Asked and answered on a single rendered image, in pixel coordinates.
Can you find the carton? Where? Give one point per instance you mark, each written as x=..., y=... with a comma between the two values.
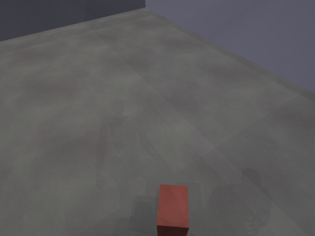
x=173, y=210

